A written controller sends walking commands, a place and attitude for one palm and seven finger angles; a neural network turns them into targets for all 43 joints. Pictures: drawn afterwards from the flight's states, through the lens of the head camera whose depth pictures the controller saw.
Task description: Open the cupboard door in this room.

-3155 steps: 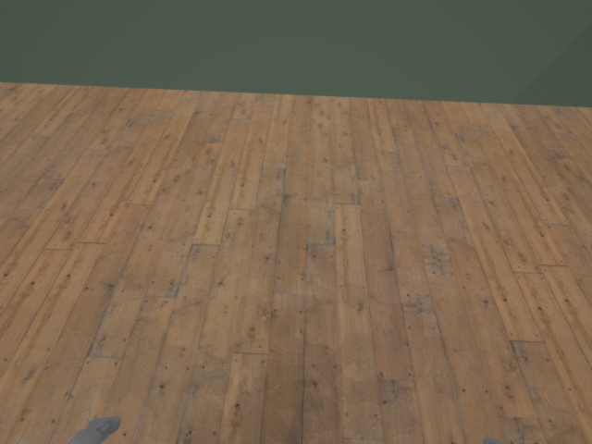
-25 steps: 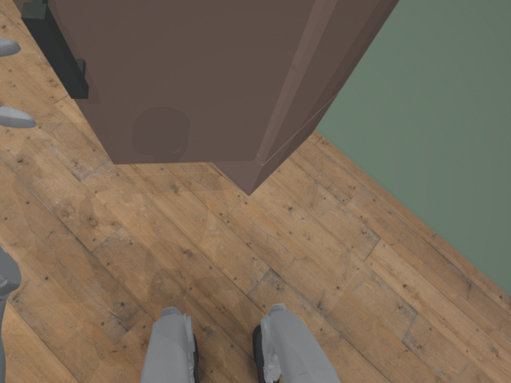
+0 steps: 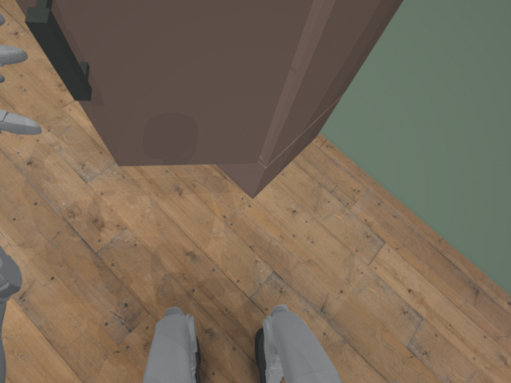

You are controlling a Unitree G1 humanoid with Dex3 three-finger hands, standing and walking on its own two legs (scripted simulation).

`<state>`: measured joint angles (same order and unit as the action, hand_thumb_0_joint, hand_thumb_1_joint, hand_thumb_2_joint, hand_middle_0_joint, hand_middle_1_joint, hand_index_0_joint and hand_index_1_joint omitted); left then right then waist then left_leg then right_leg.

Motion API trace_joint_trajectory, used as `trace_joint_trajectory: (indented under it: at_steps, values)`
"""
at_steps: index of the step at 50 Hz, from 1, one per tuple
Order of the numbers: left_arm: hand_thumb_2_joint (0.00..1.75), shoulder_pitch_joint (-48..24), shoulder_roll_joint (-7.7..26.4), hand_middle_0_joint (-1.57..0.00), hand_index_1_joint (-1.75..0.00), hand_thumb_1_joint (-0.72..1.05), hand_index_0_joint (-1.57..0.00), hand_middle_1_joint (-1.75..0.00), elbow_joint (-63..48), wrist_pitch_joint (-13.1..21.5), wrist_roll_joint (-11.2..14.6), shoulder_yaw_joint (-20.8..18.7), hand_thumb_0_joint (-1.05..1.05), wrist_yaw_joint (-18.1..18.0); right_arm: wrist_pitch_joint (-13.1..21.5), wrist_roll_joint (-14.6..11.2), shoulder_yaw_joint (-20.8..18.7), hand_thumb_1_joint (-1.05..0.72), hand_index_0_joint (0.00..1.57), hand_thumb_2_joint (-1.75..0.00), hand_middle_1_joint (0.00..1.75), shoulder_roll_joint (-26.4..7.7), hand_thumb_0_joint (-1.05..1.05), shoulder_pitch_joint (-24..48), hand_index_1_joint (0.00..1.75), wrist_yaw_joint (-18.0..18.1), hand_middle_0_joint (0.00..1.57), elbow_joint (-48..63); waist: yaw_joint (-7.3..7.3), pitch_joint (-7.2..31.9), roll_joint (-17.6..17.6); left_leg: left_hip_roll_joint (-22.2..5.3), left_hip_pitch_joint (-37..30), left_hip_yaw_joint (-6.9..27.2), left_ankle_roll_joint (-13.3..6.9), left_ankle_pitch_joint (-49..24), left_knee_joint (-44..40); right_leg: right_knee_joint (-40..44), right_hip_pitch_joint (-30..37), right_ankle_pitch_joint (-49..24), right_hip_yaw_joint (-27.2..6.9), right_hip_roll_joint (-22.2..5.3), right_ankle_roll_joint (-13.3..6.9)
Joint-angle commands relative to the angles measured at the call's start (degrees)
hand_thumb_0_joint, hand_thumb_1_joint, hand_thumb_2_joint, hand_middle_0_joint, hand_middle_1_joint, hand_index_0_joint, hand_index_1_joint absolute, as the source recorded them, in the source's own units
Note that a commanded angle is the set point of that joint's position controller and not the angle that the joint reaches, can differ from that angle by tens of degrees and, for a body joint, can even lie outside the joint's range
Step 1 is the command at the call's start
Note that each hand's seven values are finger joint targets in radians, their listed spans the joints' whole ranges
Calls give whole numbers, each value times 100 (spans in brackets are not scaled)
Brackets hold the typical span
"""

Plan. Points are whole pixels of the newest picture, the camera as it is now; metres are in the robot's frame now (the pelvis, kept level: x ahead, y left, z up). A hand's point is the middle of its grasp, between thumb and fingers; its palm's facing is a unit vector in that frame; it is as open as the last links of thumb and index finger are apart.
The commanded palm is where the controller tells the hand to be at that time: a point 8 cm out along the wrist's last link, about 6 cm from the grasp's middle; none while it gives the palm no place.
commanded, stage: slide the fingers in behind the handle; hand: left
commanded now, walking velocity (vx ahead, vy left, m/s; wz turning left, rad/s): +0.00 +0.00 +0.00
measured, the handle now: (66, 48) +0.57 +0.23 +0.07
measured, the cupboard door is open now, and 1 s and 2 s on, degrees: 48 48 48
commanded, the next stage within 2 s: close the thumb around the handle in 1.64 s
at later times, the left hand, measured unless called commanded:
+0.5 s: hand (33, 75) +0.52 +0.26 +0.07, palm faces +0.01 -1.00 -0.03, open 14.0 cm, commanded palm +0.50 +0.29 +0.07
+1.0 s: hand (59, 78) +0.52 +0.23 +0.07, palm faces +0.01 -1.00 -0.01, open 14.0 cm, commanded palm +0.50 +0.26 +0.07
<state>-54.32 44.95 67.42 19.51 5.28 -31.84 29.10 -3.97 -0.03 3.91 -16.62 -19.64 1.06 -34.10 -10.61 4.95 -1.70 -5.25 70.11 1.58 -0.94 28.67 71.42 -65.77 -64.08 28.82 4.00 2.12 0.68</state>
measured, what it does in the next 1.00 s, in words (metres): stands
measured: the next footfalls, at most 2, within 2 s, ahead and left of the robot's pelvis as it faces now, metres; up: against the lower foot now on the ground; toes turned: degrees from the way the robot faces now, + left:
none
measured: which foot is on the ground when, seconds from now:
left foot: down 0.00-1.00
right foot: down 0.00-1.00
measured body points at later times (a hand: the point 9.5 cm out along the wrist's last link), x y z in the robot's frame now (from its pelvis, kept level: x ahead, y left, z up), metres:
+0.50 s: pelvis -0.01 +0.00 +0.00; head +0.17 +0.04 +0.41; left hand +0.51 +0.31 +0.08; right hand +0.00 -0.27 -0.10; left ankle +0.03 +0.11 -0.63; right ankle +0.02 -0.14 -0.63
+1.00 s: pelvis +0.01 +0.00 +0.01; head +0.17 +0.03 +0.43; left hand +0.51 +0.29 +0.07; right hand +0.03 -0.27 -0.10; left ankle +0.03 +0.11 -0.63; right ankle +0.02 -0.14 -0.63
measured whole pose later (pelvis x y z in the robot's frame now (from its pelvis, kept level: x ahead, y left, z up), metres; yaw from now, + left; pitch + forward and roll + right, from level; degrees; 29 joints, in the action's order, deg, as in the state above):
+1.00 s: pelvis +0.01 +0.00 +0.01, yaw +1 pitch +26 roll -5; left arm -52.7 34.1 65.3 21.6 5.3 -25.6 20.1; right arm -3.0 0.7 2.9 -15.5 -20.2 0.2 -35.3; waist -10.5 6.0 -1.9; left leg -4.5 67.0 0.9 -0.9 28.5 69.4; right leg -64.6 -61.5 29.1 3.4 1.5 0.8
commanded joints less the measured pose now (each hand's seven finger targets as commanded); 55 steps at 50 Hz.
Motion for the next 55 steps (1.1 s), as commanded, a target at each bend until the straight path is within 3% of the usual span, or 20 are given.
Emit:
trace_joint_trajectory:
  at_steps: [1,2,4,8,10,11,13,15,18,21,27,31,33,37,41,43,46,48,51,55]
  values:
    - [30,-2143,1608,-30,-120,-50,-30,-120,-1189,376,267,-31,0,142,58,-5,-439,-90,20,-90,30,-1168,0,-1161,30,52,20,103,-3,3371,-1279,158,-3469,351,-75,-2724,-647,703,626,-1816,-57,216,-188]
    - [30,-2213,1517,-30,-120,-50,-30,-120,-1005,287,272,53,0,150,62,-20,-428,-90,20,-90,30,-1165,0,-1146,30,64,20,78,-100,3113,-1070,163,-3200,310,-118,-2420,-644,757,624,-1697,-75,213,-162]
    - [30,-2252,1563,-30,-120,-50,-30,-120,-842,150,212,95,0,124,72,-32,-411,-90,20,-90,30,-1179,0,-1157,30,95,20,98,-127,2887,-897,186,-2833,273,-162,-2030,-682,813,719,-1496,-119,200,-151]
    - [30,-2394,1627,-30,-120,-50,-30,-120,-1182,258,148,65,0,-44,126,12,-409,-90,20,-90,30,-1162,0,-1183,30,104,20,77,-43,3096,-1266,159,-3192,337,-105,-2208,-722,767,539,-1447,-83,182,-193]
    - [30,-2407,1418,-30,-120,-50,-30,-120,-1311,379,186,149,0,-130,150,24,-424,-90,20,-90,30,-1130,0,-1184,30,88,20,86,-38,3170,-1345,162,-3408,387,-76,-2331,-741,726,431,-1442,-47,193,-223]
    - [30,-2385,1241,-30,-120,-50,-30,-120,-1204,390,186,269,0,-160,149,25,-427,-90,20,-90,30,-1126,0,-1160,30,79,20,62,-85,3093,-1305,147,-3436,401,-59,-2208,-775,764,332,-1345,-35,185,-203]
    - [30,-2453,1254,-30,-120,-50,-30,-120,-1077,367,173,260,0,-226,168,21,-413,-90,20,-90,30,-1134,0,-1146,30,78,20,58,-135,2925,-1135,153,-3145,369,-92,-1895,-782,789,379,-1187,-58,185,-187]
    - [30,-2538,1549,-30,-120,-50,-30,-120,-1015,353,165,31,0,-290,180,21,-393,-90,20,-90,30,-1149,0,-1172,30,103,20,71,-81,2972,-1025,185,-2906,324,-128,-1848,-746,766,606,-1226,-98,182,-196]
    - [30,-2522,1421,-30,-120,-50,-30,-120,-960,292,34,205,0,-378,184,26,-378,-90,20,-90,30,-1126,0,-1163,30,101,20,96,-90,2970,-1166,187,-2920,323,-112,-1816,-776,760,544,-1194,-94,159,-184]
    - [30,-2543,1545,-30,-120,-50,-30,-120,-1354,431,14,65,0,-475,191,65,-406,-90,20,-90,30,-1135,0,-1207,30,72,20,99,14,3451,-1444,170,-3367,377,-62,-2241,-770,687,570,-1413,-68,162,-214]
    - [30,-2329,1117,-30,-120,-50,-30,-120,-1109,319,114,231,0,-498,154,43,-432,-90,20,-90,30,-1116,0,-1235,30,43,20,50,-103,3131,-1033,165,-3234,355,-87,-2201,-818,789,611,-1483,-41,171,-173]
    - [30,-2313,1100,-30,-120,-50,-30,-120,-1491,396,116,207,0,-537,163,58,-465,-90,20,-90,30,-1092,0,-1280,30,35,20,52,-11,3499,-1233,183,-3529,343,-67,-2534,-813,763,716,-1720,-57,173,-189]
    - [30,-2358,811,-30,-120,-50,-30,-120,-1460,409,126,394,0,-564,167,74,-463,-90,20,-90,30,-1051,0,-1265,30,13,20,0,-90,3259,-1158,175,-3474,341,-72,-2487,-808,796,640,-1693,-46,174,-178]
    - [30,-2060,579,-30,-120,-50,-30,-120,-1332,402,199,454,0,-577,158,57,-483,-90,20,-90,30,-1029,0,-1251,30,-7,20,8,-51,3173,-1057,205,-3433,286,-71,-2509,-854,845,765,-1778,-49,179,-181]
    - [30,-2108,696,-30,-120,-50,-30,-120,-1223,408,152,360,0,-699,138,59,-474,-90,20,-90,30,-1029,0,-1225,30,4,20,36,-50,2935,-876,218,-3206,261,-88,-2325,-885,849,829,-1714,-70,170,-178]
    - [30,-2143,581,-30,-120,-50,-30,-120,-1408,489,113,428,0,-770,149,75,-484,-90,20,-90,30,-990,0,-1213,30,-16,20,63,4,3050,-1052,227,-3327,257,-69,-2404,-881,824,836,-1735,-71,165,-192]
    - [30,-2345,448,-30,-120,-50,-30,-120,-1595,663,104,506,0,-885,168,104,-505,-90,20,-90,30,-981,0,-1191,30,-35,20,22,-46,3210,-1205,206,-3600,316,-34,-2548,-850,780,658,-1724,-50,167,-202]
    - [30,-2337,444,-30,-120,-50,-30,-120,-1475,669,99,490,0,-927,163,100,-505,-90,20,-90,30,-989,0,-1192,30,-33,20,9,-69,3141,-1068,212,-3490,312,-38,-2474,-850,778,719,-1708,-57,160,-196]
    - [30,-2302,252,-30,-120,-50,-30,-120,-1608,686,106,577,0,-965,165,112,-531,-90,20,-90,30,-976,0,-1184,30,-54,20,14,-35,3430,-1193,224,-3709,304,-32,-2681,-837,761,765,-1862,-61,155,-197]
    - [30,-2084,149,-30,-120,-50,-30,-120,-1506,600,105,584,0,-1038,132,109,-528,-90,20,-90,30,-946,0,-1190,30,-71,20,36,-15,3263,-928,247,-3525,257,-63,-2680,-857,795,980,-1996,-64,162,-193]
